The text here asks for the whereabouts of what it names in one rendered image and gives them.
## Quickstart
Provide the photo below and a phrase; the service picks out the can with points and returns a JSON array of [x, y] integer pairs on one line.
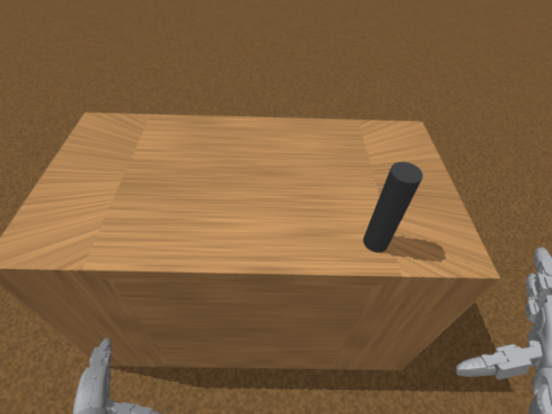
[[397, 193]]

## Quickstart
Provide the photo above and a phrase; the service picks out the right robot hand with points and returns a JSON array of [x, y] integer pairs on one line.
[[510, 360]]

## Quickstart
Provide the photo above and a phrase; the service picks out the left robot hand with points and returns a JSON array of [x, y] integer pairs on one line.
[[94, 386]]

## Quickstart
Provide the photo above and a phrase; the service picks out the right robot arm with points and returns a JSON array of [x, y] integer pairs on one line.
[[542, 388]]

